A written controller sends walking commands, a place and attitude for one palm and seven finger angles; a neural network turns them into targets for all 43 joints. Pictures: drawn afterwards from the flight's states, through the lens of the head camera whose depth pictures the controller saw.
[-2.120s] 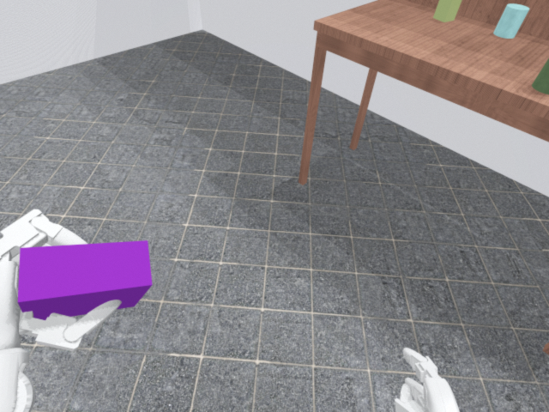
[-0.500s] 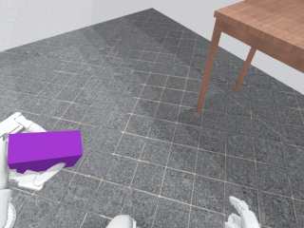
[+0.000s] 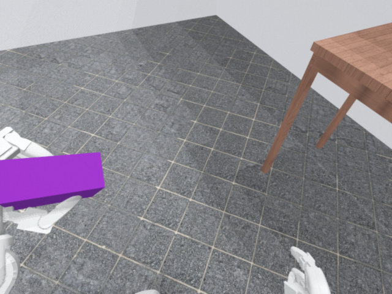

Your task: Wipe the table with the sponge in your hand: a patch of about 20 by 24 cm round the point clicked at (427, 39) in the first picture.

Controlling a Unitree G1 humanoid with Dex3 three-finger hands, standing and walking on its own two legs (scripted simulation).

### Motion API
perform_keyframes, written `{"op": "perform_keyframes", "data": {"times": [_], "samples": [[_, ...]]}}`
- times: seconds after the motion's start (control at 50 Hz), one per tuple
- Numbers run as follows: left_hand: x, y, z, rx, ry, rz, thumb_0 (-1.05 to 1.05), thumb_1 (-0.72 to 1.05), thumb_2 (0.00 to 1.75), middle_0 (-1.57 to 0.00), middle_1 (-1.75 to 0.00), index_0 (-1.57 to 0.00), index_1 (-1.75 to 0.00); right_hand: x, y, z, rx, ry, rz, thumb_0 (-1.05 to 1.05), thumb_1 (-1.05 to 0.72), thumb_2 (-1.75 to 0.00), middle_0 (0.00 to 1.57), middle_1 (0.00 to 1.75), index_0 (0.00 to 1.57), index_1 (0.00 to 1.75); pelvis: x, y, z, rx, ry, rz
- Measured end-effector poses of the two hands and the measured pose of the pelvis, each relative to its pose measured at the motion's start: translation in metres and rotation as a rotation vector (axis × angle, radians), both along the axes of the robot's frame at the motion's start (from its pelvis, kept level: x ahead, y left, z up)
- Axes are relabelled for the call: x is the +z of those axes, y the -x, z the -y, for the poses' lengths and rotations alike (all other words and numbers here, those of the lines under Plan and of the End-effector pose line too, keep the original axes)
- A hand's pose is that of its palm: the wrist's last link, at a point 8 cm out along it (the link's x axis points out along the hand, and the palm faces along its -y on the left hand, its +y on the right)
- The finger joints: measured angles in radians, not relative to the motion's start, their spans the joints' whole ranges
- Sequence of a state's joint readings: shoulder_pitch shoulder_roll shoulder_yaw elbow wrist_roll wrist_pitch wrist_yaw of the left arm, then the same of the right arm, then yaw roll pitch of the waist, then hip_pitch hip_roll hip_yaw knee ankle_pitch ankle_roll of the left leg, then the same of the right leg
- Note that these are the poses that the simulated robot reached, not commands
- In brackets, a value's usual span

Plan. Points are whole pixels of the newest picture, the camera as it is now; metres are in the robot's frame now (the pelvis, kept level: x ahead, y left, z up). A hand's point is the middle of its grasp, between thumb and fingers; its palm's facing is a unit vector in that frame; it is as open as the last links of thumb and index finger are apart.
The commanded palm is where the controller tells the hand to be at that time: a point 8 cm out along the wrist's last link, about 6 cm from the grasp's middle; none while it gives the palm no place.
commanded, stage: walk to a spot facing it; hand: left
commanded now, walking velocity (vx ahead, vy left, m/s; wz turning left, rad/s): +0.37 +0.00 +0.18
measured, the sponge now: (68, 180) +0.23 +0.21 +0.17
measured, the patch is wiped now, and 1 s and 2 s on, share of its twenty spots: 0.00 0.00 0.00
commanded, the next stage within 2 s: turn to face it in 0.92 s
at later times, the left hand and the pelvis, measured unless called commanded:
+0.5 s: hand (104, 124) +0.34 +0.19 +0.18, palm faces +0.50 -0.77 -0.40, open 9.3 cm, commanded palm +0.27 +0.24 +0.20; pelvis +0.15 -0.06 +0.01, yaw +8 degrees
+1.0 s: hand (70, 76) +0.41 +0.26 +0.23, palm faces +0.62 -0.65 -0.44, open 9.3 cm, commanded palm +0.33 +0.30 +0.20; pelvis +0.28 -0.02 +0.02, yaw +20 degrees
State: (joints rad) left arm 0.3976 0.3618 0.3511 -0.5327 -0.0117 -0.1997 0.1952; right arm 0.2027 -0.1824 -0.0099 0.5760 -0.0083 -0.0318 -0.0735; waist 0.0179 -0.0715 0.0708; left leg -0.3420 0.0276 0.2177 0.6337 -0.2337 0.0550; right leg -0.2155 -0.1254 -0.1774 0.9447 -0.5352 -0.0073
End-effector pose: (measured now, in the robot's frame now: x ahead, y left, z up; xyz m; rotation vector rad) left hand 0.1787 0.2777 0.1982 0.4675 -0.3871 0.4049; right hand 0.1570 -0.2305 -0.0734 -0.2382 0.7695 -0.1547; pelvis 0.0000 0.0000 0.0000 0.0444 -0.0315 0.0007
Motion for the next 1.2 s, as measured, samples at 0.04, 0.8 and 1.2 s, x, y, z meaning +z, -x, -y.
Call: {"op": "perform_keyframes", "data": {"times": [0.04,0.8,1.2], "samples": [[0.003,-0.019,-0.001,-0.024,-0.017,0.001,0.0,-0.43,1.01,-0.82,-1.38,-0.82,-1.37,0.002,-0.017,-0.015,0.021,-0.036,0.018,0.01,-0.91,-0.9,0.2,0.3,0.2,0.3,0.002,-0.008,0.0,0.019,0.012,0.008],[0.008,-0.165,-0.016,0.21,-0.066,0.0,0.0,-0.43,1.01,-0.82,-1.37,-0.82,-1.37,0.009,-0.286,0.011,0.164,0.076,0.004,0.01,-0.91,-0.9,0.2,0.3,0.2,0.3,-0.003,-0.239,0.018,0.236,0.022,-0.016],[0.021,-0.191,-0.003,0.498,-0.09,-0.123,0.0,-0.43,1.01,-0.82,-1.37,-0.82,-1.37,-0.016,-0.409,-0.071,0.448,-0.181,0.004,0.01,-0.9,-0.9,0.21,0.3,0.21,0.3,0.006,-0.34,0.048,0.347,0.033,-0.003]]}}
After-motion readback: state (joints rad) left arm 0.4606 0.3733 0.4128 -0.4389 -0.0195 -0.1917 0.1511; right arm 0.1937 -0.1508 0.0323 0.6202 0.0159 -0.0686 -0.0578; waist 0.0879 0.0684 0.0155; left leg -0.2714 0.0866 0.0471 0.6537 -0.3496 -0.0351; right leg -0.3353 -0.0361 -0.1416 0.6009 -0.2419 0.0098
